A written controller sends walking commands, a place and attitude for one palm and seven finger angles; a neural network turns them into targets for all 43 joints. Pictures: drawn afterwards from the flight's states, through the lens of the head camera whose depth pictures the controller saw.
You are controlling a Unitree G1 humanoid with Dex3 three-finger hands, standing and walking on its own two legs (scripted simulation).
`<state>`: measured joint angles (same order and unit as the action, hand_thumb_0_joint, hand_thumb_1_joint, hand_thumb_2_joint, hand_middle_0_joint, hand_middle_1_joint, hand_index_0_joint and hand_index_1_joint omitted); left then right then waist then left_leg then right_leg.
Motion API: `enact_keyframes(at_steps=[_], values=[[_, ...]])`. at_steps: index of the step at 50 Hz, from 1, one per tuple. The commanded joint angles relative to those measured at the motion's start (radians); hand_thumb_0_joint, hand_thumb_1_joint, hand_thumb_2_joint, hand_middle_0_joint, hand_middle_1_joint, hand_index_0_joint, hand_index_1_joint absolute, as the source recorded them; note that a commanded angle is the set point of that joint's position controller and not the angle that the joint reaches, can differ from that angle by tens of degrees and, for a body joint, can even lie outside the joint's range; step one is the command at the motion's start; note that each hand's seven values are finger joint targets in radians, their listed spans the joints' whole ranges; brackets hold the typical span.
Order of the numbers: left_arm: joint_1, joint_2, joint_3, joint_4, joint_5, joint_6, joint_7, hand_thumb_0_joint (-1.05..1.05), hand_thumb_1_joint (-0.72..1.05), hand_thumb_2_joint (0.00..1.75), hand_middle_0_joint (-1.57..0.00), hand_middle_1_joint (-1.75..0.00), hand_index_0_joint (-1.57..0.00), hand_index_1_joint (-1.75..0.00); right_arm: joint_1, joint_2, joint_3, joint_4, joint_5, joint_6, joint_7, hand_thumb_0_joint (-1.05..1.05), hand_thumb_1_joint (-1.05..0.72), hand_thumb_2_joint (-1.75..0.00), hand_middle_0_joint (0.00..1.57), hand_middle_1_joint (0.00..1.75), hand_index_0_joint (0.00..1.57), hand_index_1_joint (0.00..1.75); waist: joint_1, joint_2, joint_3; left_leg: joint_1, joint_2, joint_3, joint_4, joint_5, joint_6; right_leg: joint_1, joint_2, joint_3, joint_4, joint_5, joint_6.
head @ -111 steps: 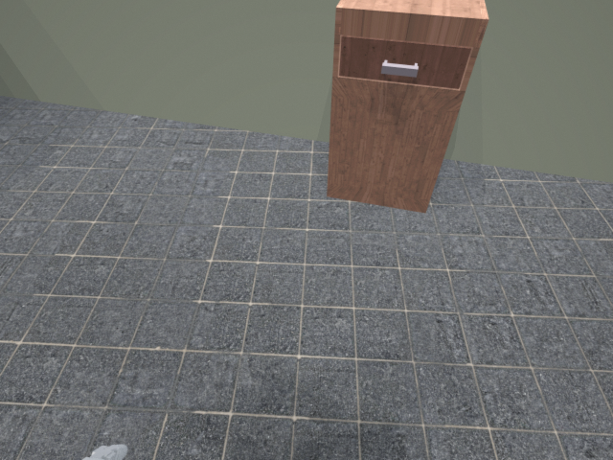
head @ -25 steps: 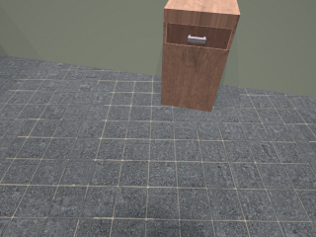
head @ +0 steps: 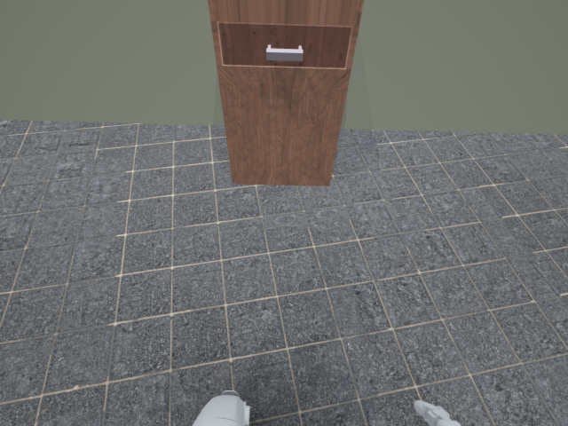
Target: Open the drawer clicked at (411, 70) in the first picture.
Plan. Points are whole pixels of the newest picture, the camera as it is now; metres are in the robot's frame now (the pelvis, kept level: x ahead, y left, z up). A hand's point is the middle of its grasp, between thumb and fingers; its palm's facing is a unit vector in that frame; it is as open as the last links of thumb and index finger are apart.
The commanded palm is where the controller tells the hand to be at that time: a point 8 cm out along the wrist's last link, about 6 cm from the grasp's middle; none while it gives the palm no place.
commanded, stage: walk to a spot facing it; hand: left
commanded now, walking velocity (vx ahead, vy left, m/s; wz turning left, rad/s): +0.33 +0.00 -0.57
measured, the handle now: (284, 51) +1.21 +0.15 -0.08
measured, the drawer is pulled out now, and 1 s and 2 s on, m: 0.00 0.00 0.00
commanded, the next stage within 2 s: turn to face it in 0.92 s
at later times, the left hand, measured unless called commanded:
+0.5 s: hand (240, 271) +0.41 +0.14 -0.14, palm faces -0.40 -0.89 -0.22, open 7.4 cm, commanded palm none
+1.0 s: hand (263, 240) +0.51 +0.11 -0.19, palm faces -0.46 -0.86 -0.20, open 7.3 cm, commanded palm none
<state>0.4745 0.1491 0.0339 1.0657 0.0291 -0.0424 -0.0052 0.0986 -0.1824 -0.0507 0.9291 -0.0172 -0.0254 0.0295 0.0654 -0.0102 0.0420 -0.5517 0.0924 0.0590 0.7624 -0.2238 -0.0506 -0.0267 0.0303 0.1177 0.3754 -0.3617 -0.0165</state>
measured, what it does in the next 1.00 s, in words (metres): walks ahead, turning right: left foot, then right foot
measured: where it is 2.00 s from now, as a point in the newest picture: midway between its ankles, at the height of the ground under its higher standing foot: (318, 360)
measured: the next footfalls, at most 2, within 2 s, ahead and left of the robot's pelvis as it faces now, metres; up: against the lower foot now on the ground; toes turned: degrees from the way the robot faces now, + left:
left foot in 0.06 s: +0.17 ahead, +0.15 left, +0.00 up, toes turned +3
right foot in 0.56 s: +0.30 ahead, -0.17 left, +0.00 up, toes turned -31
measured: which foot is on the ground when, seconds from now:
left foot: up 0.00-0.04, down 0.06-0.58, up 0.60-0.96, down 0.98-1.00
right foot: down 0.00-0.06, up 0.08-0.54, down 0.56-0.98, up 1.00-1.00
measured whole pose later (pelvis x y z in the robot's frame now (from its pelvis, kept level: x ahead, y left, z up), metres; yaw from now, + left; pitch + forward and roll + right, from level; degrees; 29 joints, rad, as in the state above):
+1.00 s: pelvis +0.38 -0.05 -0.01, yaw -34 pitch +0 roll -2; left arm 0.31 0.24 0.08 0.97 0.01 -0.01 -0.02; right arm 0.15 -0.19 -0.03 0.90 -0.03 -0.06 0.01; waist 0.04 -0.02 0.02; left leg -0.38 0.09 0.12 0.61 -0.22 -0.01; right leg -0.23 0.03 0.04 0.63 -0.40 0.00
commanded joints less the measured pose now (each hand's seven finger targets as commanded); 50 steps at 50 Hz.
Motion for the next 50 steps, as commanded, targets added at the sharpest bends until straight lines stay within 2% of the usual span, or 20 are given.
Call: enact_keyframes(at_steps=[1,2,3,4,7,10,17,24,25,27,28,29,30,33,35,43,47,48,49,50], values=[[-0.049,0.213,0.067,-0.075,-0.004,-0.014,0.02,0.0,0.9,0.9,-0.2,-0.3,-0.2,-0.3,0.108,-0.118,-0.026,-0.043,0.004,-0.048,-0.03,0.0,-0.9,-0.9,0.2,0.3,0.2,0.3,-0.108,-0.095,-0.029,0.407,-0.059,0.039,-0.259,0.045,0.025,-0.21,-0.141,0.129,0.135,0.503,-0.104],[-0.032,0.174,0.066,-0.084,-0.013,-0.013,0.013,0.0,0.9,0.9,-0.2,-0.3,-0.2,-0.3,0.257,-0.195,-0.043,0.0,-0.004,-0.053,-0.048,0.0,-0.9,-0.9,0.2,0.3,0.2,0.3,-0.16,0.027,-0.141,0.681,0.051,-0.063,-0.283,0.029,0.053,-0.346,-0.084,0.082,0.35,0.407,-0.074],[0.009,0.114,0.063,-0.103,-0.025,-0.01,-0.002,0.0,0.9,0.9,-0.2,-0.3,-0.2,-0.3,0.384,-0.313,-0.069,0.026,-0.019,-0.057,-0.052,0.0,-0.9,-0.9,0.2,0.3,0.2,0.3,-0.179,0.332,-0.266,0.848,0.388,-0.463,-0.367,0.003,0.163,-0.548,0.043,-0.082,0.711,-0.156,-0.017],[-0.048,0.127,0.057,-0.135,-0.017,-0.013,-0.004,0.0,0.9,0.9,-0.2,-0.3,-0.2,-0.3,0.389,-0.31,-0.057,0.015,-0.006,-0.042,-0.046,0.0,-0.9,-0.9,0.2,0.3,0.2,0.3,-0.172,0.248,-0.216,0.705,0.459,-0.567,-0.475,-0.152,0.221,-0.59,0.007,-0.059,0.881,-0.235,-0.022],[-0.172,0.115,0.065,-0.149,0.004,0.009,-0.029,0.0,0.9,0.9,-0.2,-0.3,-0.2,-0.3,0.186,-0.141,-0.023,-0.007,-0.008,-0.053,-0.047,0.0,-0.9,-0.9,0.2,0.3,0.2,0.3,-0.094,0.179,0.054,0.342,0.341,-0.323,-0.585,-0.337,0.16,-0.646,-0.114,-0.087,0.978,-0.016,-0.011],[-0.141,0.087,0.065,-0.148,0.007,0.044,-0.043,0.0,0.9,0.9,-0.2,-0.3,-0.2,-0.3,0.164,-0.107,-0.015,0.002,-0.008,-0.071,-0.054,0.0,-0.9,-0.9,0.2,0.3,0.2,0.3,-0.042,0.147,0.016,0.289,0.28,-0.079,-0.567,-0.097,0.141,-0.578,-0.145,-0.115,0.897,0.079,0.01],[-0.345,0.081,0.056,-0.229,0.012,0.064,-0.058,0.0,0.9,0.9,-0.2,-0.3,-0.2,-0.3,0.256,-0.135,-0.027,0.043,-0.007,-0.074,-0.05,0.0,-0.9,-0.9,0.2,0.3,0.2,0.3,-0.079,0.091,0.046,0.461,0.283,0.093,-0.58,0.069,0.166,-0.682,-0.176,-0.163,0.6,0.203,0.043],[-0.492,0.099,0.044,-0.269,0.006,0.046,-0.056,0.0,0.9,0.9,-0.2,-0.3,-0.2,-0.3,0.333,-0.177,-0.032,0.069,-0.018,-0.053,-0.04,0.0,-0.9,-0.9,0.2,0.3,0.2,0.3,-0.117,0.1,0.045,0.552,0.303,0.203,-0.447,0.368,0.134,-0.515,-0.1,-0.249,0.312,0.127,-0.012],[-0.453,0.11,0.047,-0.26,0.006,0.042,-0.055,0.0,0.9,0.9,-0.2,-0.3,-0.2,-0.3,0.323,-0.193,-0.033,0.064,-0.018,-0.051,-0.04,0.0,-0.9,-0.9,0.2,0.3,0.2,0.3,-0.092,0.109,0.021,0.566,0.302,0.233,-0.36,0.51,0.124,-0.447,-0.072,-0.271,0.281,0.088,-0.028],[-0.184,0.189,0.068,-0.179,0.007,0.018,-0.046,0.0,0.9,0.9,-0.2,-0.3,-0.2,-0.3,0.288,-0.218,-0.033,0.04,-0.007,-0.045,-0.032,0.0,-0.9,-0.9,0.2,0.3,0.2,0.3,0.04,0.055,-0.154,0.433,0.238,0.304,0.055,0.627,0.06,-0.016,-0.008,-0.306,0.154,0.162,-0.068],[-0.061,0.325,0.101,-0.15,0.007,0.004,-0.032,0.0,0.9,0.9,-0.2,-0.3,-0.2,-0.3,0.321,-0.153,-0.017,0.007,0.01,-0.042,-0.019,0.0,-0.9,-0.9,0.2,0.3,0.2,0.3,0.079,-0.184,-0.291,0.07,0.124,0.288,0.373,0.034,0.005,0.337,-0.271,0.067,0.114,0.216,-0.161],[0.009,0.408,0.113,-0.13,-0.02,0.007,-0.015,0.0,0.9,0.9,-0.2,-0.3,-0.2,-0.3,0.247,-0.121,-0.01,-0.045,0.014,-0.042,-0.029,0.0,-0.9,-0.9,0.2,0.3,0.2,0.3,0.085,-0.237,-0.32,-0.161,0.021,0.15,0.652,-0.391,-0.018,0.383,-0.485,0.454,0.021,0.503,-0.259],[-0.03,0.397,0.109,-0.146,-0.027,0.011,-0.005,0.0,0.9,0.9,-0.2,-0.3,-0.2,-0.3,0.193,-0.154,-0.015,-0.045,0.013,-0.046,-0.037,0.0,-0.9,-0.9,0.2,0.3,0.2,0.3,0.079,-0.145,-0.285,-0.157,0.064,0.005,0.668,-0.305,0.002,0.263,-0.447,0.365,0.004,0.491,-0.246],[-0.247,0.263,0.067,-0.194,-0.019,0.003,0.003,0.0,0.9,0.9,-0.2,-0.3,-0.2,-0.3,0.192,-0.128,-0.016,-0.011,-0.009,-0.016,-0.037,0.0,-0.9,-0.9,0.2,0.3,0.2,0.3,-0.05,-0.022,-0.072,-0.054,0.123,-0.022,0.545,-0.115,-0.011,-0.135,-0.324,0.147,-0.083,0.315,-0.177],[-0.301,0.24,0.064,-0.197,-0.006,-0.007,0.008,0.0,0.9,0.9,-0.2,-0.3,-0.2,-0.3,0.276,-0.105,-0.015,0.015,-0.014,0.001,-0.034,0.0,-0.9,-0.9,0.2,0.3,0.2,0.3,-0.109,-0.082,-0.08,0.02,0.109,-0.005,0.437,-0.095,-0.023,-0.226,-0.27,0.045,-0.097,0.311,-0.162],[-0.224,0.234,0.069,-0.169,-0.004,-0.007,-0.002,0.0,0.9,0.9,-0.2,-0.3,-0.2,-0.3,0.094,-0.086,-0.013,-0.067,-0.008,-0.014,-0.018,0.0,-0.9,-0.9,0.2,0.3,0.2,0.3,-0.053,-0.137,-0.026,0.081,0.023,0.026,0.018,-0.037,-0.018,-0.249,-0.223,0.1,-0.1,0.166,-0.166],[-0.25,0.232,0.075,-0.182,-0.011,0.01,0.0,0.0,0.9,0.9,-0.2,-0.3,-0.2,-0.3,0.177,-0.115,-0.018,-0.048,0.0,-0.038,-0.033,0.0,-0.9,-0.9,0.2,0.3,0.2,0.3,-0.104,-0.089,-0.056,0.389,-0.016,0.044,-0.267,0.026,-0.011,-0.326,-0.177,0.094,0.049,0.17,-0.111],[-0.232,0.182,0.065,-0.189,-0.016,0.016,-0.003,0.0,0.9,0.9,-0.2,-0.3,-0.2,-0.3,0.259,-0.183,-0.03,-0.021,-0.006,-0.044,-0.046,0.0,-0.9,-0.9,0.2,0.3,0.2,0.3,-0.136,0.058,-0.093,0.571,0.081,-0.065,-0.363,-0.03,0.018,-0.441,-0.097,0.044,0.234,0.122,-0.067],[-0.189,0.116,0.051,-0.198,-0.025,0.02,-0.015,0.0,0.9,0.9,-0.2,-0.3,-0.2,-0.3,0.339,-0.296,-0.052,-0.014,-0.019,-0.04,-0.047,0.0,-0.9,-0.9,0.2,0.3,0.2,0.3,-0.152,0.367,-0.15,0.697,0.37,-0.38,-0.45,-0.034,0.113,-0.622,0.031,-0.119,0.544,-0.208,0.0],[-0.208,0.152,0.055,-0.205,-0.012,0.02,-0.012,0.0,0.9,0.9,-0.2,-0.3,-0.2,-0.3,0.335,-0.282,-0.039,-0.02,-0.016,-0.029,-0.048,0.0,-0.9,-0.9,0.2,0.3,0.2,0.3,-0.158,0.312,-0.134,0.605,0.461,-0.461,-0.517,-0.103,0.171,-0.649,-0.013,-0.103,0.733,-0.267,0.016]])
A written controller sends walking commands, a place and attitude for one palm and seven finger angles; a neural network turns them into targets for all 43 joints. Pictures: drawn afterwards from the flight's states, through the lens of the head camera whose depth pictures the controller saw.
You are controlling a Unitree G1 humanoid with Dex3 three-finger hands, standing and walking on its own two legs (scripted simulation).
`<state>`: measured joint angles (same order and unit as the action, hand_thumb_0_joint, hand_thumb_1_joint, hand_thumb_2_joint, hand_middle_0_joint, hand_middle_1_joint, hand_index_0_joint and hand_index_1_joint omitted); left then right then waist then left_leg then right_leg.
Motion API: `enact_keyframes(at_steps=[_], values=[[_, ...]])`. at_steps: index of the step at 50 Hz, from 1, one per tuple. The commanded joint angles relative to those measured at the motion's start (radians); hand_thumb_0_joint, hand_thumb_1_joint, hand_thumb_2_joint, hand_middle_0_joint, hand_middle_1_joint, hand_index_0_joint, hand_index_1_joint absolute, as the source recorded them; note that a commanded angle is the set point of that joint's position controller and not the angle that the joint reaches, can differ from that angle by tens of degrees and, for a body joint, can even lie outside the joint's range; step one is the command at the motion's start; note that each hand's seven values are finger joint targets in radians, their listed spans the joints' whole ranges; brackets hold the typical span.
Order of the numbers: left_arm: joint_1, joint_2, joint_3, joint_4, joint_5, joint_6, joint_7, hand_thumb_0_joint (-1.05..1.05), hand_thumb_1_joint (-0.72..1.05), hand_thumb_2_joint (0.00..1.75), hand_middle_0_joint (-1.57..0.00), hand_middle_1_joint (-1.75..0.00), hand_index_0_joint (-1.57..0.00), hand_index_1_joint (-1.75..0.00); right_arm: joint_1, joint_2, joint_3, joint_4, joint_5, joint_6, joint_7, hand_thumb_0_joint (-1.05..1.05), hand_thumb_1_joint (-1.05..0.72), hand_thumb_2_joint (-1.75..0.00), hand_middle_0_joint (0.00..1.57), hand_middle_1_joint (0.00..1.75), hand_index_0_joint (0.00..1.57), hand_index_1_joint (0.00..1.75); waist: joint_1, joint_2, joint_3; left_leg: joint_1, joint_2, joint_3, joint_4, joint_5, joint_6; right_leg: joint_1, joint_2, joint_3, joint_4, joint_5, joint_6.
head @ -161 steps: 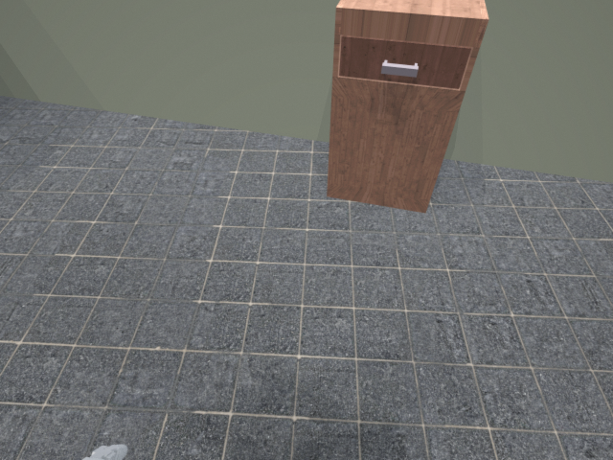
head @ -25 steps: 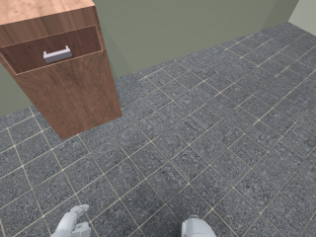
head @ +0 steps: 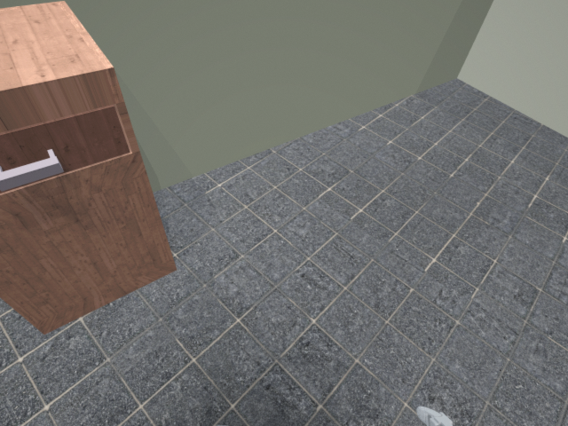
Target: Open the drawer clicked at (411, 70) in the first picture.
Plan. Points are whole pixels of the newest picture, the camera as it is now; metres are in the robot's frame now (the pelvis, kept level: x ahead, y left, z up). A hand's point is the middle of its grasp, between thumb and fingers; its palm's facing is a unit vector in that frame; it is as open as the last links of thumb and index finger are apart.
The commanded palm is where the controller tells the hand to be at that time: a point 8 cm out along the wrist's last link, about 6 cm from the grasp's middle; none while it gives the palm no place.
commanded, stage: turn to face it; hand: left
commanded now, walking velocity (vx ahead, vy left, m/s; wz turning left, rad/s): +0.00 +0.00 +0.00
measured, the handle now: (27, 167) +0.58 +0.63 -0.07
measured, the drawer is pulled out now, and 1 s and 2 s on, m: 0.00 0.00 0.00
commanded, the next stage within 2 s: take the last steps up to it in 1.38 s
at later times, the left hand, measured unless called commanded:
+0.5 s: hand (188, 392) +0.19 +0.17 -0.14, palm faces +0.09 -0.98 -0.20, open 7.4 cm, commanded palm none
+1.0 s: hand out of the picture -0.02 +0.25 -0.18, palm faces +0.45 -0.86 -0.26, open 7.4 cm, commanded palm none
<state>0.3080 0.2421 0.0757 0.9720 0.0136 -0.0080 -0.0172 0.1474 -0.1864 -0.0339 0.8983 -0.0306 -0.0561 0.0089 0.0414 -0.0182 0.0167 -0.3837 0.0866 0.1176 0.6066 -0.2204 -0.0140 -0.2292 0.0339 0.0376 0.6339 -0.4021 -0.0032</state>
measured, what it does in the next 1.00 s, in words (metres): steps on the spot, turning left: right foot, then left foot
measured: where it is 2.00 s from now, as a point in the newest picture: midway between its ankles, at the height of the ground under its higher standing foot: outside the picture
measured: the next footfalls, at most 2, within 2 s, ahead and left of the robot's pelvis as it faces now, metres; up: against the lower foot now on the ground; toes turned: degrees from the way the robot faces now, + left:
right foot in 0.46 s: +0.14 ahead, -0.11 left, +0.00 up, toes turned -1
left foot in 0.90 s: +0.07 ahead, +0.14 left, +0.00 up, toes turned +31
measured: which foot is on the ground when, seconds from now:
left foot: down 0.00-0.46, up 0.48-0.88, down 0.90-1.00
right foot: up 0.00-0.44, down 0.46-0.90, up 0.92-1.00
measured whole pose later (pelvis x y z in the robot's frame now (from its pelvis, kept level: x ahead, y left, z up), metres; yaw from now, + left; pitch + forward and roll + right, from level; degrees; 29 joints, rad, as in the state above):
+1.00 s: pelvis +0.05 +0.04 +0.00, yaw +24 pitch +0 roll -2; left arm 0.25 0.29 0.07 0.97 0.02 0.07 0.01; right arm 0.10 -0.27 -0.06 0.87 -0.02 0.01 0.02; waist 0.03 -0.05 0.09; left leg -0.33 0.04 0.11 0.65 -0.32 0.05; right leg -0.43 -0.14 -0.13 1.06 -0.53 0.08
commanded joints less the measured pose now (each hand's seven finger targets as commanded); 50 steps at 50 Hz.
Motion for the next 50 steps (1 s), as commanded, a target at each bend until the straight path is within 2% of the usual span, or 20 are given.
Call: enact_keyframes(at_steps=[1,3,6,11,17,19,21,22,23,24,27,30,39,42,43,44,45,46,48,50], values=[[-0.095,0.068,0.02,-0.104,0.012,-0.014,-0.001,0.0,0.9,0.9,-0.2,-0.3,-0.2,-0.3,0.24,-0.228,-0.045,0.008,0.0,-0.001,-0.031,0.0,-0.9,-0.9,0.2,0.3,0.2,0.3,-0.124,0.222,-0.019,0.312,0.422,-0.467,-0.381,-0.07,0.135,-0.451,-0.049,-0.009,0.562,-0.152,0.007],[-0.05,0.041,0.016,-0.06,0.016,-0.013,-0.008,0.0,0.9,0.9,-0.2,-0.3,-0.2,-0.3,0.158,-0.153,-0.014,0.003,-0.001,-0.009,-0.036,0.0,-0.9,-0.9,0.2,0.3,0.2,0.3,-0.066,0.164,0.023,0.23,0.313,-0.284,-0.354,0.208,0.13,-0.394,-0.098,-0.024,0.576,-0.029,0.02],[0.031,-0.01,-0.012,0.01,0.006,-0.003,0.007,0.0,0.9,0.9,-0.2,-0.3,-0.2,-0.3,0.155,-0.107,0.003,0.045,0.009,-0.025,-0.04,0.0,-0.9,-0.9,0.2,0.3,0.2,0.3,-0.027,0.163,-0.063,0.261,0.201,-0.085,-0.296,0.661,0.118,-0.258,-0.105,-0.049,0.44,0.062,0.042],[-0.038,-0.024,-0.029,0.018,0.003,0.007,0.032,0.0,0.9,0.9,-0.2,-0.3,-0.2,-0.3,0.208,-0.108,-0.011,0.112,0.017,-0.007,-0.04,0.0,-0.9,-0.9,0.2,0.3,0.2,0.3,-0.043,0.175,-0.076,0.334,0.172,-0.102,-0.259,0.853,0.128,-0.192,-0.099,-0.099,0.211,0.102,0.066],[-0.158,-0.012,-0.017,-0.029,-0.006,0.02,0.044,0.0,0.9,0.9,-0.2,-0.3,-0.2,-0.3,0.216,-0.145,-0.04,0.128,0.006,0.041,-0.037,0.0,-0.9,-0.9,0.2,0.3,0.2,0.3,-0.068,0.203,-0.019,0.263,0.194,-0.26,-0.248,0.624,0.177,-0.158,-0.087,-0.102,0.092,-0.014,0.064],[-0.145,-0.006,-0.012,-0.033,-0.008,0.016,0.046,0.0,0.9,0.9,-0.2,-0.3,-0.2,-0.3,0.201,-0.151,-0.049,0.125,0.008,0.049,-0.035,0.0,-0.9,-0.9,0.2,0.3,0.2,0.3,-0.057,0.194,-0.03,0.242,0.175,-0.288,-0.216,0.576,0.165,-0.103,-0.074,-0.109,-0.013,0.043,0.059],[-0.087,0.01,-0.004,-0.026,-0.01,0.004,0.05,0.0,0.9,0.9,-0.2,-0.3,-0.2,-0.3,0.187,-0.144,-0.055,0.113,0.016,0.053,-0.03,0.0,-0.9,-0.9,0.2,0.3,0.2,0.3,-0.023,0.134,-0.064,0.157,0.125,-0.278,-0.143,0.436,0.108,0.071,-0.094,-0.106,-0.238,0.244,0.052],[-0.047,0.061,0.005,-0.02,-0.003,-0.006,0.058,0.0,0.9,0.9,-0.2,-0.3,-0.2,-0.3,0.195,-0.106,-0.053,0.101,0.026,0.05,-0.022,0.0,-0.9,-0.9,0.2,0.3,0.2,0.3,-0.014,0.001,-0.099,0.013,0.058,-0.209,-0.048,0.239,0.051,0.244,-0.223,-0.001,-0.276,0.405,0.02],[-0.006,0.133,0.019,-0.012,0.006,-0.011,0.066,0.0,0.9,0.9,-0.2,-0.3,-0.2,-0.3,0.196,-0.046,-0.043,0.072,0.027,0.052,-0.015,0.0,-0.9,-0.9,0.2,0.3,0.2,0.3,-0.006,-0.221,-0.108,-0.169,-0.081,-0.057,0.125,-0.223,-0.017,0.352,-0.452,0.147,-0.285,0.618,-0.073],[0.008,0.147,0.025,-0.024,0.001,-0.008,0.066,0.0,0.9,0.9,-0.2,-0.3,-0.2,-0.3,0.176,-0.081,-0.056,0.06,0.019,0.073,-0.021,0.0,-0.9,-0.9,0.2,0.3,0.2,0.3,0.009,-0.247,-0.109,-0.153,-0.071,-0.084,0.336,-0.395,-0.023,0.241,-0.54,0.16,-0.303,0.678,-0.149],[-0.126,0.068,0.001,-0.067,0.003,-0.004,0.066,0.0,0.9,0.9,-0.2,-0.3,-0.2,-0.3,0.166,-0.059,-0.062,0.085,0.01,0.104,-0.006,0.0,-0.9,-0.9,0.2,0.3,0.2,0.3,-0.055,-0.122,0.021,-0.183,-0.014,-0.104,0.597,-0.241,-0.041,0.058,-0.413,-0.016,-0.319,0.51,-0.126],[-0.127,0.064,-0.002,-0.083,0.007,-0.007,0.066,0.0,0.9,0.9,-0.2,-0.3,-0.2,-0.3,0.156,-0.056,-0.063,0.07,0.009,0.114,0.005,0.0,-0.9,-0.9,0.2,0.3,0.2,0.3,-0.063,-0.147,0.025,-0.179,-0.006,-0.079,0.59,-0.18,-0.057,0.039,-0.385,-0.106,-0.324,0.464,-0.104],[-0.068,0.163,0.022,-0.085,0.022,0.014,0.051,0.0,0.9,0.9,-0.2,-0.3,-0.2,-0.3,-0.039,-0.09,-0.051,-0.046,0.016,0.107,0.024,0.0,-0.9,-0.9,0.2,0.3,0.2,0.3,-0.009,-0.191,0.017,-0.06,-0.01,0.01,0.23,-0.213,-0.044,0.051,-0.438,-0.17,-0.269,0.401,-0.11],[-0.067,0.193,0.029,-0.091,0.017,0.021,0.043,0.0,0.9,0.9,-0.2,-0.3,-0.2,-0.3,-0.003,-0.118,-0.049,-0.056,0.014,0.093,0.023,0.0,-0.9,-0.9,0.2,0.3,0.2,0.3,-0.03,-0.165,-0.045,0.054,-0.034,0.051,0.03,-0.116,-0.029,0.08,-0.422,-0.227,-0.149,0.459,-0.067],[-0.064,0.192,0.031,-0.093,0.009,0.025,0.039,0.0,0.9,0.9,-0.2,-0.3,-0.2,-0.3,0.037,-0.149,-0.055,-0.05,0.012,0.085,0.023,0.0,-0.9,-0.9,0.2,0.3,0.2,0.3,-0.056,-0.103,-0.076,0.169,-0.033,0.045,-0.09,-0.015,-0.019,0.03,-0.401,-0.257,-0.056,0.424,-0.03],[-0.056,0.157,0.026,-0.106,0.005,0.03,0.034,0.0,0.9,0.9,-0.2,-0.3,-0.2,-0.3,0.1,-0.235,-0.075,-0.045,0.01,0.076,0.021,0.0,-0.9,-0.9,0.2,0.3,0.2,0.3,-0.093,0.103,-0.12,0.338,0.083,-0.132,-0.204,0.136,0.03,-0.127,-0.335,-0.281,0.145,0.256,0.029],[-0.086,0.088,0.007,-0.16,0.001,0.031,0.027,0.0,0.9,0.9,-0.2,-0.3,-0.2,-0.3,0.158,-0.354,-0.101,-0.046,0.008,0.07,0.014,0.0,-0.9,-0.9,0.2,0.3,0.2,0.3,-0.127,0.389,-0.121,0.429,0.35,-0.469,-0.258,0.504,0.176,-0.387,-0.199,-0.264,0.382,-0.269,0.108],[-0.15,0.111,0.0,-0.172,0.012,0.047,0.039,0.0,0.9,0.9,-0.2,-0.3,-0.2,-0.3,0.208,-0.362,-0.099,-0.01,0.013,0.071,0.001,0.0,-0.9,-0.9,0.2,0.3,0.2,0.3,-0.154,0.31,-0.143,0.371,0.374,-0.477,-0.261,0.484,0.22,-0.38,-0.186,-0.117,0.495,-0.282,0.09],[-0.165,0.104,0.01,-0.146,0.004,0.043,0.036,0.0,0.9,0.9,-0.2,-0.3,-0.2,-0.3,0.091,-0.308,-0.083,-0.037,0.009,0.069,-0.015,0.0,-0.9,-0.9,0.2,0.3,0.2,0.3,-0.109,0.245,-0.069,0.272,0.281,-0.399,-0.266,0.332,0.202,-0.405,-0.179,-0.061,0.565,-0.138,0.085],[-0.098,0.107,0.013,-0.104,0.008,0.041,0.023,0.0,0.9,0.9,-0.2,-0.3,-0.2,-0.3,0.002,-0.254,-0.062,-0.064,0.01,0.059,-0.017,0.0,-0.9,-0.9,0.2,0.3,0.2,0.3,-0.055,0.151,-0.065,0.244,0.19,-0.294,-0.27,0.33,0.157,-0.357,-0.169,-0.062,0.557,-0.006,0.092]])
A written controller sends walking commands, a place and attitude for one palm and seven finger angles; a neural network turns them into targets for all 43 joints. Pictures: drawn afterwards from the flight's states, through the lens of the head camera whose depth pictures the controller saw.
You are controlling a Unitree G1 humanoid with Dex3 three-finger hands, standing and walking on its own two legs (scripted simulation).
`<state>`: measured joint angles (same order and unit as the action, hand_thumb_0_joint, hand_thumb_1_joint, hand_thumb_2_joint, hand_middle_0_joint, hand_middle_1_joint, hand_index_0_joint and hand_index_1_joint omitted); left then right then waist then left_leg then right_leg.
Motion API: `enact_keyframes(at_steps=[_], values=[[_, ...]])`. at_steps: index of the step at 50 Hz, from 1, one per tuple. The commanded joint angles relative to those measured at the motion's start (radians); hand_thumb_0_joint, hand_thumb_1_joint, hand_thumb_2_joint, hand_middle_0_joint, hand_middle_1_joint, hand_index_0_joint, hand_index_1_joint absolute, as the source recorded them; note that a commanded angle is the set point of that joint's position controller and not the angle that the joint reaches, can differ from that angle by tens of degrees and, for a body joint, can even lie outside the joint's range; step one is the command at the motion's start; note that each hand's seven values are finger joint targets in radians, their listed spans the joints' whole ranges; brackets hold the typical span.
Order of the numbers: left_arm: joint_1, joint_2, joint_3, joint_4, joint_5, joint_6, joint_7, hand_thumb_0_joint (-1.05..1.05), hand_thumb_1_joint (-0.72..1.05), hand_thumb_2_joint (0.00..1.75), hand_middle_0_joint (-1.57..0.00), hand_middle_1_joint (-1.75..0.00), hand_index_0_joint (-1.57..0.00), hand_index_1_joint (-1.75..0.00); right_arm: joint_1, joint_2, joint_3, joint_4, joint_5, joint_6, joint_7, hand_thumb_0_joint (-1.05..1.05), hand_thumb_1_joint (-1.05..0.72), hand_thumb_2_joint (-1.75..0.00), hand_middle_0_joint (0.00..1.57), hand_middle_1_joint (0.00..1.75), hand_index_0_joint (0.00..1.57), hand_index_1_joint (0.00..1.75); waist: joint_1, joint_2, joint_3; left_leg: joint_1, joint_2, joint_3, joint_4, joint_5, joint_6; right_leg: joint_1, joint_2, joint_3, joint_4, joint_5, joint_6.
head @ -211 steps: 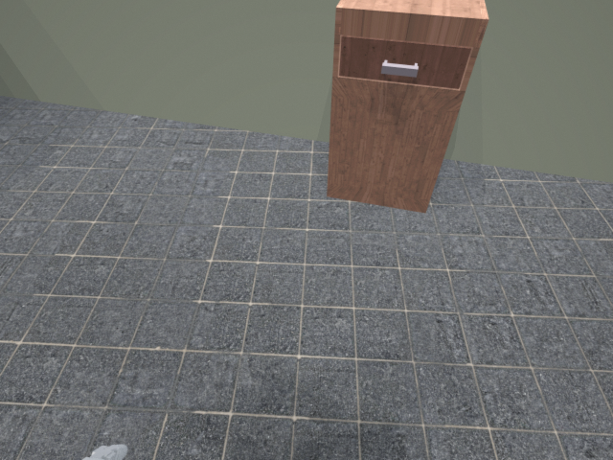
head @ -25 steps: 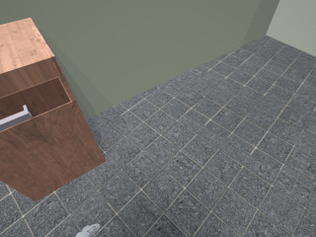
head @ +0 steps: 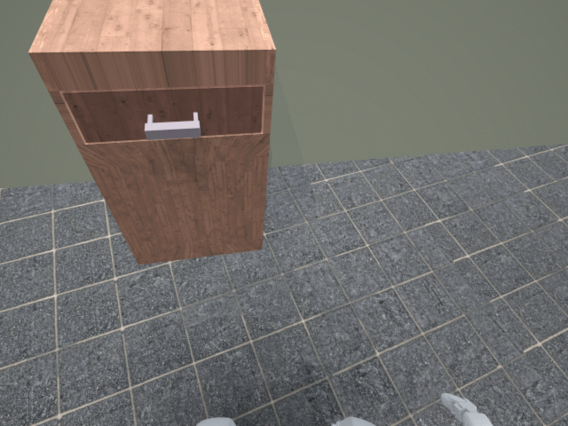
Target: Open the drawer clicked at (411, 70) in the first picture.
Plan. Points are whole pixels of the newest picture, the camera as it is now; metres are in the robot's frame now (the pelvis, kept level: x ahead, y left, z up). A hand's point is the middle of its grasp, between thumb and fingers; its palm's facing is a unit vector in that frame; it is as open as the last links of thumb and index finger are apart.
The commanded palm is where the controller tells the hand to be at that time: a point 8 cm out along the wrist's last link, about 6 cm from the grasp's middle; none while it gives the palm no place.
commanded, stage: turn to face it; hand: left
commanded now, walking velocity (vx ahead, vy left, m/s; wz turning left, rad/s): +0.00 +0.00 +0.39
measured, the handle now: (173, 123) +0.72 +0.32 -0.07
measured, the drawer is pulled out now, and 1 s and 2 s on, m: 0.00 0.00 0.00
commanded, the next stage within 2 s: take the last steps up to it in 0.38 s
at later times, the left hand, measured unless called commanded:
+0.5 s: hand out of the picture +0.05 +0.16 -0.14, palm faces +0.19 -0.95 -0.25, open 7.4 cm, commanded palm none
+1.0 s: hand out of the picture -0.04 +0.19 -0.16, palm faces +0.27 -0.95 -0.14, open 7.4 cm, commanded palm none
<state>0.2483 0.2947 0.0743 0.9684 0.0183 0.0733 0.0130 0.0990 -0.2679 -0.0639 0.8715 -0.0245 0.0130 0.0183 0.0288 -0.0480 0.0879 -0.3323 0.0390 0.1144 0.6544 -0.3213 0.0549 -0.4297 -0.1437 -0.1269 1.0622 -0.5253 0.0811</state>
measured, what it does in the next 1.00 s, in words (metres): steps on the spot: right foot, then left foot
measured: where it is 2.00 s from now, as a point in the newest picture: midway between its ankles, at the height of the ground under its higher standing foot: (272, 406)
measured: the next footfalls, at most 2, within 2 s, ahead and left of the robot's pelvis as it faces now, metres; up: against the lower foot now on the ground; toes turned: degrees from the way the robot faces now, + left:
right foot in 0.42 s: +0.05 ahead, -0.14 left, +0.00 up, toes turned +5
left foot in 0.80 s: -0.01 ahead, +0.12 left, +0.00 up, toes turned +21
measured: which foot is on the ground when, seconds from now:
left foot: down 0.00-0.42, up 0.44-0.78, down 0.80-1.00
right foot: up 0.00-0.40, down 0.42-0.82, up 0.84-1.00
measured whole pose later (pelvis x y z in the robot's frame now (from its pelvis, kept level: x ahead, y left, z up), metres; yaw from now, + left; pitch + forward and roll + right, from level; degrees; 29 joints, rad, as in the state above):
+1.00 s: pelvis +0.04 +0.02 +0.02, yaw +13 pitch -1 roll -1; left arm 0.34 0.20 0.05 1.12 0.02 0.02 -0.03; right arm 0.35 -0.12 -0.02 1.08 -0.03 -0.05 -0.02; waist 0.00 -0.03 0.02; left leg -0.05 0.05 0.13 0.37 -0.30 0.00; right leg -0.47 -0.09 -0.09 0.99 -0.32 0.02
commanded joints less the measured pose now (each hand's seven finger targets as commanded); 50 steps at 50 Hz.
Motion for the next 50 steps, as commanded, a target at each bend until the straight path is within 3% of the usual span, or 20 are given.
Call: enact_keyframes(at_steps=[1,11,15,18,19,20,21,22,25,27,34,36,38,39,40,41,42,44,46,50], values=[[-0.014,0.054,0.014,-0.088,0.004,-0.038,-0.007,0.0,0.9,0.9,-0.2,-0.3,-0.2,-0.3,0.042,-0.166,-0.03,-0.04,0.006,-0.014,-0.027,0.0,-0.9,-0.9,0.2,0.3,0.2,0.3,-0.034,0.182,-0.141,0.202,0.219,-0.264,-0.322,0.458,0.085,-0.141,0.014,0.1,0.116,0.143,0.013],[-0.068,0.019,0.0,-0.101,-0.003,-0.034,0.01,0.0,0.9,0.9,-0.2,-0.3,-0.2,-0.3,0.123,-0.135,-0.033,0.009,0.002,-0.002,-0.028,0.0,-0.9,-0.9,0.2,0.3,0.2,0.3,-0.066,0.16,-0.114,0.21,0.216,-0.356,-0.348,0.372,0.131,-0.056,0.059,0.109,-0.13,0.094,0.01],[-0.049,-0.006,-0.007,-0.098,-0.008,-0.042,0.016,0.0,0.9,0.9,-0.2,-0.3,-0.2,-0.3,0.115,-0.125,-0.033,0.02,-0.002,0.003,-0.029,0.0,-0.9,-0.9,0.2,0.3,0.2,0.3,-0.055,0.19,-0.115,0.146,0.208,-0.401,-0.332,0.375,0.131,0.063,0.089,0.103,-0.286,0.084,-0.013],[0.021,-0.011,-0.008,-0.075,-0.012,-0.056,0.023,0.0,0.9,0.9,-0.2,-0.3,-0.2,-0.3,0.101,-0.109,-0.033,0.029,0.004,0.005,-0.027,0.0,-0.9,-0.9,0.2,0.3,0.2,0.3,-0.018,0.164,-0.137,0.082,0.166,-0.388,-0.269,0.38,0.096,0.22,0.107,0.09,-0.52,0.228,-0.026],[0.044,0.008,-0.006,-0.066,-0.01,-0.065,0.027,0.0,0.9,0.9,-0.2,-0.3,-0.2,-0.3,0.097,-0.09,-0.032,0.033,0.011,0.003,-0.022,0.0,-0.9,-0.9,0.2,0.3,0.2,0.3,-0.001,0.111,-0.141,0.02,0.131,-0.367,-0.224,0.325,0.056,0.316,0.088,0.101,-0.652,0.325,-0.028],[0.05,0.054,0.002,-0.065,0.0,-0.077,0.033,0.0,0.9,0.9,-0.2,-0.3,-0.2,-0.3,0.118,-0.039,-0.026,0.029,0.02,0.001,-0.018,0.0,-0.9,-0.9,0.2,0.3,0.2,0.3,-0.005,-0.038,-0.145,-0.097,0.049,-0.287,-0.101,0.172,-0.004,0.411,-0.053,0.243,-0.759,0.323,-0.07],[0.044,0.122,0.011,-0.073,0.009,-0.081,0.035,0.0,0.9,0.9,-0.2,-0.3,-0.2,-0.3,0.114,0.011,-0.013,0.008,0.022,0.002,-0.014,0.0,-0.9,-0.9,0.2,0.3,0.2,0.3,-0.007,-0.232,-0.107,-0.201,-0.086,-0.133,0.066,-0.132,-0.071,0.385,-0.262,0.427,-0.804,0.405,-0.176],[0.036,0.128,0.016,-0.088,0.003,-0.08,0.033,0.0,0.9,0.9,-0.2,-0.3,-0.2,-0.3,0.084,-0.033,-0.03,0.006,0.009,0.024,-0.018,0.0,-0.9,-0.9,0.2,0.3,0.2,0.3,0.014,-0.221,-0.096,-0.162,-0.059,-0.167,0.245,-0.232,-0.07,0.234,-0.313,0.442,-0.833,0.361,-0.24],[-0.076,0.05,-0.001,-0.097,0.003,-0.079,0.031,0.0,0.9,0.9,-0.2,-0.3,-0.2,-0.3,0.148,-0.016,-0.032,0.074,0.002,0.043,-0.007,0.0,-0.9,-0.9,0.2,0.3,0.2,0.3,-0.055,-0.081,-0.031,-0.16,-0.02,-0.157,0.477,-0.081,-0.078,0.157,-0.169,0.269,-0.827,0.271,-0.205],[-0.042,0.029,-0.005,-0.081,0.002,-0.09,0.024,0.0,0.9,0.9,-0.2,-0.3,-0.2,-0.3,0.175,-0.007,-0.027,0.092,-0.004,0.037,-0.005,0.0,-0.9,-0.9,0.2,0.3,0.2,0.3,-0.043,-0.113,-0.033,-0.172,-0.004,-0.124,0.461,-0.029,-0.095,0.197,-0.134,0.213,-0.848,0.184,-0.175],[0.139,0.049,-0.002,0.035,0.018,-0.109,0.007,0.0,0.9,0.9,-0.2,-0.3,-0.2,-0.3,0.075,0.033,-0.006,0.079,-0.003,-0.004,0.003,0.0,-0.9,-0.9,0.2,0.3,0.2,0.3,0.036,-0.13,-0.008,-0.112,0.024,-0.028,0.077,-0.138,-0.078,0.293,-0.16,0.262,-0.884,0.052,-0.226],[0.128,0.056,0.0,0.055,0.014,-0.106,0.003,0.0,0.9,0.9,-0.2,-0.3,-0.2,-0.3,0.134,0.04,0.003,0.101,-0.001,-0.016,-0.003,0.0,-0.9,-0.9,0.2,0.3,0.2,0.3,0.008,-0.126,-0.04,-0.016,0.009,-0.003,-0.045,-0.093,-0.068,0.28,-0.13,0.228,-0.847,0.086,-0.218],[0.1,0.039,-0.004,0.068,0.0,-0.1,-0.002,0.0,0.9,0.9,-0.2,-0.3,-0.2,-0.3,0.228,0.039,0.01,0.146,0.001,-0.032,-0.013,0.0,-0.9,-0.9,0.2,0.3,0.2,0.3,-0.038,-0.098,-0.056,0.197,-0.009,0.039,-0.231,0.031,-0.066,0.171,-0.069,0.155,-0.768,0.067,-0.168],[0.094,0.007,-0.012,0.071,-0.005,-0.098,-0.006,0.0,0.9,0.9,-0.2,-0.3,-0.2,-0.3,0.276,0.006,0.005,0.168,0.004,-0.04,-0.02,0.0,-0.9,-0.9,0.2,0.3,0.2,0.3,-0.06,0.014,-0.066,0.332,0.034,-0.012,-0.29,0.014,-0.058,0.066,-0.033,0.12,-0.682,0.051,-0.134],[0.078,-0.045,-0.024,0.055,-0.006,-0.096,-0.012,0.0,0.9,0.9,-0.2,-0.3,-0.2,-0.3,0.346,-0.059,-0.009,0.189,-0.004,-0.046,-0.028,0.0,-0.9,-0.9,0.2,0.3,0.2,0.3,-0.096,0.206,-0.044,0.41,0.202,-0.239,-0.362,-0.11,-0.001,-0.094,0.043,0.037,-0.5,0.047,-0.093],[0.021,-0.075,-0.031,0.017,-0.001,-0.098,-0.017,0.0,0.9,0.9,-0.2,-0.3,-0.2,-0.3,0.425,-0.142,-0.026,0.2,-0.01,-0.043,-0.033,0.0,-0.9,-0.9,0.2,0.3,0.2,0.3,-0.135,0.317,-0.009,0.406,0.377,-0.46,-0.483,-0.207,0.087,-0.22,0.103,-0.035,-0.293,-0.009,-0.071],[-0.061,-0.049,-0.023,-0.003,0.014,-0.09,-0.015,0.0,0.9,0.9,-0.2,-0.3,-0.2,-0.3,0.44,-0.137,-0.027,0.216,-0.014,-0.044,-0.039,0.0,-0.9,-0.9,0.2,0.3,0.2,0.3,-0.154,0.328,0.049,0.338,0.41,-0.497,-0.529,-0.228,0.116,-0.263,0.074,0.04,-0.133,-0.029,-0.079],[-0.075,-0.032,-0.013,0.016,0.01,-0.093,-0.033,0.0,0.9,0.9,-0.2,-0.3,-0.2,-0.3,0.359,-0.071,-0.005,0.2,-0.006,-0.054,-0.046,0.0,-0.9,-0.9,0.2,0.3,0.2,0.3,-0.11,0.214,0.118,0.256,0.365,-0.404,-0.531,-0.136,0.113,-0.28,0.018,0.097,-0.022,0.101,-0.082],[-0.007,-0.059,-0.015,0.053,0.01,-0.091,-0.043,0.0,0.9,0.9,-0.2,-0.3,-0.2,-0.3,0.302,-0.041,0.007,0.187,-0.004,-0.068,-0.049,0.0,-0.9,-0.9,0.2,0.3,0.2,0.3,-0.062,0.186,0.092,0.248,0.292,-0.257,-0.516,0.04,0.085,-0.225,0.013,0.086,-0.021,0.196,-0.066],[-0.012,-0.074,-0.019,0.058,0.005,-0.082,-0.043,0.0,0.9,0.9,-0.2,-0.3,-0.2,-0.3,0.336,-0.024,0.004,0.206,0.002,-0.082,-0.053,0.0,-0.9,-0.9,0.2,0.3,0.2,0.3,-0.05,0.169,0.047,0.304,0.255,-0.137,-0.482,0.294,0.086,-0.215,0.017,0.057,-0.099,0.274,-0.047]])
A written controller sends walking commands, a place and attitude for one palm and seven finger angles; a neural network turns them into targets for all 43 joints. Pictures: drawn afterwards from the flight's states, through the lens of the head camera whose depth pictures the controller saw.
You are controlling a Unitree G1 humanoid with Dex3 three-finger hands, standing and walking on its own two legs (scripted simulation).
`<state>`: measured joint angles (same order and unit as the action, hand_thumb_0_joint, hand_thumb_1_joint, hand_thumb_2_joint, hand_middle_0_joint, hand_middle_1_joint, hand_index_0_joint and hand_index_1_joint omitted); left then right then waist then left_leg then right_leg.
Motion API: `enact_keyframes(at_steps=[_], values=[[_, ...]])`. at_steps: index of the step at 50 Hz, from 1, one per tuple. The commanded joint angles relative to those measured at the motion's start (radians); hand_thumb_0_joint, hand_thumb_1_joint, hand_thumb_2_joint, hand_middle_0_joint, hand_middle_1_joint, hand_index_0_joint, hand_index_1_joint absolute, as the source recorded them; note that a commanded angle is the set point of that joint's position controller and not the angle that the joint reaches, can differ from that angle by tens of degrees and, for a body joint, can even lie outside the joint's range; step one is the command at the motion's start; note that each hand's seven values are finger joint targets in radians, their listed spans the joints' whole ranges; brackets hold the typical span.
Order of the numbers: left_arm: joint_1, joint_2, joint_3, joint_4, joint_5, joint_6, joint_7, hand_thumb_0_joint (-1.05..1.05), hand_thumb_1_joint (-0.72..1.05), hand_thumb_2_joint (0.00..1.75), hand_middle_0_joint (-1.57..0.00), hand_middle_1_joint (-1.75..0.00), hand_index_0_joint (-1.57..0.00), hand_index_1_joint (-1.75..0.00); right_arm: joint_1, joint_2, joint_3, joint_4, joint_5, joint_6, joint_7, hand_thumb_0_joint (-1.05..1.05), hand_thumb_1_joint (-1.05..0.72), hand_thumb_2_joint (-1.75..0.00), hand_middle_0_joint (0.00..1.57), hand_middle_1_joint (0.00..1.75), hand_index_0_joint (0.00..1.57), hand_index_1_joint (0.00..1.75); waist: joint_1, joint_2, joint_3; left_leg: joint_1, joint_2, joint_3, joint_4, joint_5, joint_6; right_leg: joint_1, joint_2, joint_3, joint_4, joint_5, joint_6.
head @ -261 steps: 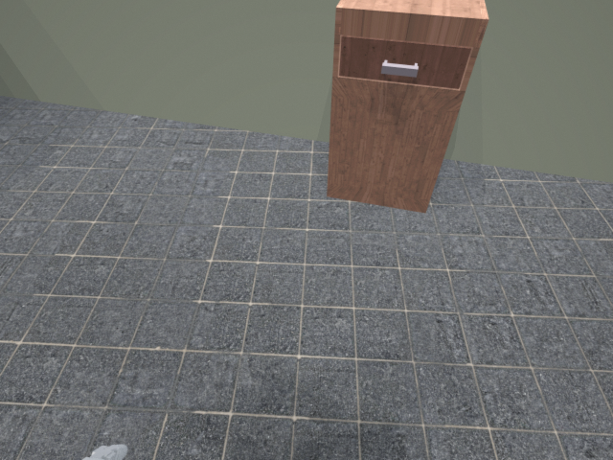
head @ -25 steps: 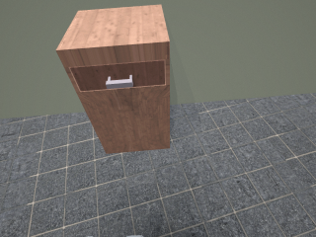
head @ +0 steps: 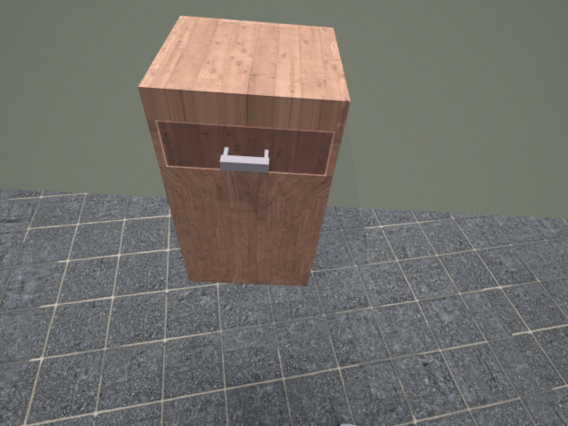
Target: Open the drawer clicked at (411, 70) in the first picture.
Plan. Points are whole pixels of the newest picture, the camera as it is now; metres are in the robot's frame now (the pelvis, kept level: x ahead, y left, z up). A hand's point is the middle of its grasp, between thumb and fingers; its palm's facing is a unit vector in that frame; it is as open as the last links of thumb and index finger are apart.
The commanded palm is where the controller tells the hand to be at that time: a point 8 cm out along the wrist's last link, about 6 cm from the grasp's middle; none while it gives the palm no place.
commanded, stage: take the last steps up to it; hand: left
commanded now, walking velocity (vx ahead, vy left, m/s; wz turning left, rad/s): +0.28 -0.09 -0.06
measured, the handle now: (245, 157) +0.74 +0.14 -0.09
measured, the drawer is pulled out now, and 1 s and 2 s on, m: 0.00 0.00 0.00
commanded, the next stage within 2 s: come to a stop and stand still in 0.38 s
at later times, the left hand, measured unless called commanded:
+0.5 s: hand (212, 391) +0.21 +0.13 -0.18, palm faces +0.03 -0.98 -0.19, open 7.2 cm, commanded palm none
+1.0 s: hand (220, 385) +0.22 +0.12 -0.18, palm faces +0.01 -0.95 -0.30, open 7.4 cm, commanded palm none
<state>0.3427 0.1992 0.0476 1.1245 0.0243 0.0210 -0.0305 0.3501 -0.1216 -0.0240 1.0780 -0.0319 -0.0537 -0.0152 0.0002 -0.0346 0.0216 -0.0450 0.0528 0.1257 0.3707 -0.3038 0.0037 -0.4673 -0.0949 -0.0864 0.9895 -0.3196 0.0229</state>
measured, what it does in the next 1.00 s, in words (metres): walks ahead: right foot, then left foot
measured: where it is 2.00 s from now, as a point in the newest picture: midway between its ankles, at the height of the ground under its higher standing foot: outside the picture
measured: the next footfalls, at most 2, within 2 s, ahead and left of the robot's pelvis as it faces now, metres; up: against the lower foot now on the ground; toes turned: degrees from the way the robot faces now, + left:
right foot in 0.24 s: +0.22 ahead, -0.16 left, +0.00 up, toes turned -9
left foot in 0.58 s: +0.27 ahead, +0.06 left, +0.00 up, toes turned +7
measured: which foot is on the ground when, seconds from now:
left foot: down 0.00-0.24, up 0.26-0.56, down 0.58-1.00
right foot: up 0.00-0.22, down 0.24-0.68, up 0.70-0.96, down 0.98-1.00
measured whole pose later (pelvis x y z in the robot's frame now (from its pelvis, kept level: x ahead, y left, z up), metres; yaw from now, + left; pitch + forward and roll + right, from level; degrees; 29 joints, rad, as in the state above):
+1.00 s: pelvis +0.19 -0.09 -0.02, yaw -2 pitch -2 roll +2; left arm 0.24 0.19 0.04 1.03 0.02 0.02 0.03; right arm 0.14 -0.20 -0.06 1.04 -0.02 0.04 -0.02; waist 0.01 0.03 0.09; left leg -0.29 0.08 0.14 0.58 -0.28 -0.02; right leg -0.27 -0.05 -0.05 0.61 -0.30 -0.01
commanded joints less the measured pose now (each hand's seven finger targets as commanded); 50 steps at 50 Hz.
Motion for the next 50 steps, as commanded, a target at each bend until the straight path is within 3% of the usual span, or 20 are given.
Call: enact_keyframes(at_steps=[1,7,10,11,12,13,15,19,24,27,29,31,35,38,42,46,47,48,49,50], values=[[-0.136,0.017,0.008,-0.106,0.0,-0.029,0.001,0.0,0.9,0.9,-0.2,-0.3,-0.2,-0.3,0.105,-0.163,-0.037,0.011,0.009,-0.015,-0.02,0.0,-0.9,-0.9,0.2,0.3,0.2,0.3,-0.032,0.158,0.12,0.021,0.239,-0.134,-0.189,0.32,0.136,-0.175,-0.031,0.008,-0.063,0.075,0.01],[-0.209,0.01,0.013,-0.133,-0.006,-0.042,0.001,0.0,0.9,0.9,-0.2,-0.3,-0.2,-0.3,0.102,-0.173,-0.051,0.033,-0.002,-0.006,-0.018,0.0,-0.9,-0.9,0.2,0.3,0.2,0.3,-0.034,0.172,0.135,-0.037,0.252,-0.101,-0.105,0.389,0.12,0.006,0.012,-0.04,-0.323,0.091,-0.027],[0.061,0.073,0.036,-0.049,0.0,-0.063,0.01,0.0,0.9,0.9,-0.2,-0.3,-0.2,-0.3,0.062,-0.171,-0.052,0.034,0.009,-0.002,-0.012,0.0,-0.9,-0.9,0.2,0.3,0.2,0.3,0.099,0.081,0.004,-0.133,0.172,-0.024,0.22,0.467,0.062,0.39,0.059,-0.059,-0.465,0.162,-0.056],[0.193,0.16,0.057,-0.011,0.007,-0.079,0.022,0.0,0.9,0.9,-0.2,-0.3,-0.2,-0.3,0.096,-0.125,-0.045,0.029,0.02,-0.005,-0.002,0.0,-0.9,-0.9,0.2,0.3,0.2,0.3,0.143,-0.108,-0.118,-0.302,0.086,0.034,0.514,0.237,0.026,0.606,-0.12,0.155,-0.523,0.164,-0.112],[0.245,0.241,0.068,-0.003,-0.004,-0.08,0.031,0.0,0.9,0.9,-0.2,-0.3,-0.2,-0.3,0.111,-0.075,-0.032,-0.007,0.03,-0.003,-0.003,0.0,-0.9,-0.9,0.2,0.3,0.2,0.3,0.122,-0.279,-0.18,-0.473,-0.028,-0.005,0.807,-0.293,0.009,0.673,-0.334,0.494,-0.654,0.275,-0.21],[0.183,0.238,0.066,-0.018,-0.014,-0.077,0.036,0.0,0.9,0.9,-0.2,-0.3,-0.2,-0.3,0.063,-0.095,-0.036,-0.013,0.034,0.008,-0.003,0.0,-0.9,-0.9,0.2,0.3,0.2,0.3,0.121,-0.23,-0.168,-0.487,0.008,-0.112,0.931,-0.292,0.025,0.559,-0.347,0.531,-0.728,0.096,-0.245],[-0.022,0.146,0.042,-0.08,-0.01,-0.066,0.051,0.0,0.9,0.9,-0.2,-0.3,-0.2,-0.3,-0.015,-0.097,-0.042,-0.03,0.016,0.016,0.004,0.0,-0.9,-0.9,0.2,0.3,0.2,0.3,0.056,-0.072,-0.002,-0.513,0.085,-0.134,0.947,-0.14,0.029,0.308,-0.293,0.405,-0.784,-0.127,-0.229],[-0.131,0.069,0.009,-0.102,0.002,-0.074,0.057,0.0,0.9,0.9,-0.2,-0.3,-0.2,-0.3,0.071,-0.045,-0.028,-0.005,0.006,0.05,0.011,0.0,-0.9,-0.9,0.2,0.3,0.2,0.3,-0.045,-0.073,0.023,-0.324,0.084,-0.074,0.657,-0.091,-0.005,0.093,-0.186,0.128,-0.81,0.038,-0.179],[-0.094,0.095,0.013,-0.092,0.0,-0.064,0.049,0.0,0.9,0.9,-0.2,-0.3,-0.2,-0.3,0.013,-0.048,-0.018,-0.043,0.007,0.039,0.017,0.0,-0.9,-0.9,0.2,0.3,0.2,0.3,-0.022,-0.059,0.025,-0.262,0.049,-0.024,0.354,-0.047,-0.014,0.143,-0.162,0.129,-0.786,-0.007,-0.198],[-0.101,0.045,-0.008,-0.077,-0.019,-0.053,0.053,0.0,0.9,0.9,-0.2,-0.3,-0.2,-0.3,0.034,-0.063,0.003,-0.008,0.014,0.018,0.001,0.0,-0.9,-0.9,0.2,0.3,0.2,0.3,-0.036,0.037,0.007,-0.055,0.052,-0.059,0.046,0.233,-0.035,0.128,-0.069,0.047,-0.615,0.177,-0.111],[-0.028,0.005,-0.02,-0.07,-0.02,-0.037,0.056,0.0,0.9,0.9,-0.2,-0.3,-0.2,-0.3,-0.016,-0.16,-0.005,-0.028,0.013,0.015,-0.008,0.0,-0.9,-0.9,0.2,0.3,0.2,0.3,0.013,0.188,0.012,-0.132,0.222,-0.219,-0.022,0.461,0.046,0.2,0.012,0.01,-0.55,0.054,-0.032],[-0.015,0.018,-0.021,-0.05,-0.017,-0.019,0.061,0.0,0.9,0.9,-0.2,-0.3,-0.2,-0.3,-0.104,-0.16,-0.005,-0.032,0.02,0.025,-0.025,0.0,-0.9,-0.9,0.2,0.3,0.2,0.3,0.026,0.251,0.063,-0.2,0.233,-0.234,-0.086,0.514,0.088,0.25,0.016,-0.004,-0.497,0.039,-0.006],[-0.008,0.061,-0.01,-0.076,-0.012,-0.001,0.062,0.0,0.9,0.9,-0.2,-0.3,-0.2,-0.3,-0.087,-0.199,-0.033,-0.041,0.024,0.037,-0.044,0.0,-0.9,-0.9,0.2,0.3,0.2,0.3,-0.001,0.204,-0.029,0.02,0.275,-0.225,-0.02,0.916,0.142,0.126,0.015,0.032,-0.345,-0.06,-0.005],[-0.035,0.052,0.009,-0.111,-0.005,0.013,0.064,0.0,0.9,0.9,-0.2,-0.3,-0.2,-0.3,-0.089,-0.24,-0.064,-0.056,0.015,0.06,-0.05,0.0,-0.9,-0.9,0.2,0.3,0.2,0.3,-0.023,0.171,-0.102,0.109,0.333,-0.22,0.024,1.012,0.21,0.017,0.035,0.075,-0.117,-0.216,-0.004],[-0.051,0.03,0.017,-0.136,-0.007,0.016,0.062,0.0,0.9,0.9,-0.2,-0.3,-0.2,-0.3,-0.159,-0.238,-0.073,-0.086,0.008,0.071,-0.039,0.0,-0.9,-0.9,0.2,0.3,0.2,0.3,-0.011,0.155,-0.119,0.037,0.299,-0.161,0.039,0.851,0.183,0.047,0.039,0.079,-0.11,-0.174,-0.002],[0.031,0.018,0.01,-0.11,-0.006,0.001,0.061,0.0,0.9,0.9,-0.2,-0.3,-0.2,-0.3,-0.211,-0.212,-0.066,-0.093,0.012,0.073,-0.016,0.0,-0.9,-0.9,0.2,0.3,0.2,0.3,0.034,0.161,-0.105,-0.135,0.217,-0.114,0.062,0.458,0.111,0.257,0.042,0.022,-0.425,0.054,-0.004],[0.051,0.045,0.009,-0.102,0.0,-0.008,0.064,0.0,0.9,0.9,-0.2,-0.3,-0.2,-0.3,-0.206,-0.184,-0.059,-0.09,0.02,0.072,-0.008,0.0,-0.9,-0.9,0.2,0.3,0.2,0.3,0.044,0.075,-0.096,-0.185,0.157,-0.089,0.123,0.274,0.064,0.317,0.016,0.049,-0.572,0.168,-0.001],[0.01,0.114,0.01,-0.111,0.009,-0.023,0.069,0.0,0.9,0.9,-0.2,-0.3,-0.2,-0.3,-0.178,-0.117,-0.048,-0.097,0.03,0.073,0.0,0.0,-0.9,-0.9,0.2,0.3,0.2,0.3,0.017,-0.132,-0.062,-0.278,0.044,-0.026,0.219,0.009,-0.002,0.307,-0.139,0.254,-0.671,0.231,-0.046],[-0.033,0.165,0.011,-0.134,0.006,-0.025,0.067,0.0,0.9,0.9,-0.2,-0.3,-0.2,-0.3,-0.183,-0.096,-0.039,-0.111,0.028,0.083,0.01,0.0,-0.9,-0.9,0.2,0.3,0.2,0.3,0.013,-0.196,-0.007,-0.283,-0.006,-0.036,0.279,-0.168,-0.021,0.201,-0.253,0.332,-0.742,0.229,-0.121],[-0.047,0.178,0.017,-0.142,0.005,-0.024,0.066,0.0,0.9,0.9,-0.2,-0.3,-0.2,-0.3,-0.208,-0.115,-0.043,-0.108,0.021,0.102,0.008,0.0,-0.9,-0.9,0.2,0.3,0.2,0.3,0.037,-0.203,0.009,-0.273,-0.003,-0.089,0.378,-0.221,-0.015,0.128,-0.269,0.385,-0.795,0.085,-0.161]])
